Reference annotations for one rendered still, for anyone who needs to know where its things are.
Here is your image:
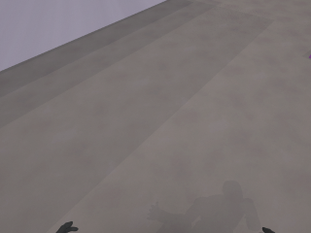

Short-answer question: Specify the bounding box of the left robot hand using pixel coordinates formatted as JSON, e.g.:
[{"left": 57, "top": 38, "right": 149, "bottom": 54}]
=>
[{"left": 56, "top": 221, "right": 79, "bottom": 233}]

